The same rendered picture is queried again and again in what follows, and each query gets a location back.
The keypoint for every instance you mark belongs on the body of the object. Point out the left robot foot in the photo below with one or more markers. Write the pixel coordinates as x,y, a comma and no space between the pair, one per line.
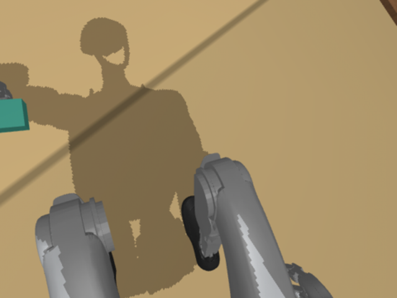
113,265

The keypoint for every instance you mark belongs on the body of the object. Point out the left robot hand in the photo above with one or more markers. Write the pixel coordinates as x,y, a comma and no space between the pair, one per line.
4,92

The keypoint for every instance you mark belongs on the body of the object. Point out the right robot hand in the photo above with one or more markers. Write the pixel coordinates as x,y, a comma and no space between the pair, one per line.
309,285

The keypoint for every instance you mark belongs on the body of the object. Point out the right robot foot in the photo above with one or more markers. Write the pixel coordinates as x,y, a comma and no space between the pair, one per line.
192,231

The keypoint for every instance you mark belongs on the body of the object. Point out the small box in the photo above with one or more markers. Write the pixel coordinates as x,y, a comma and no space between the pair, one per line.
13,115

